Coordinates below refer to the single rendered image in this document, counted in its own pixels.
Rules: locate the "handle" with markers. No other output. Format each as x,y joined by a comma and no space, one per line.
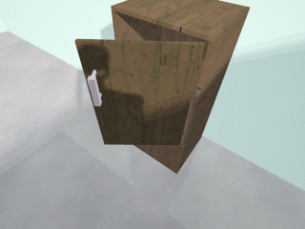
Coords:
95,94

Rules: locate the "cupboard door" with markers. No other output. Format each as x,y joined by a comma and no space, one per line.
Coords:
146,87

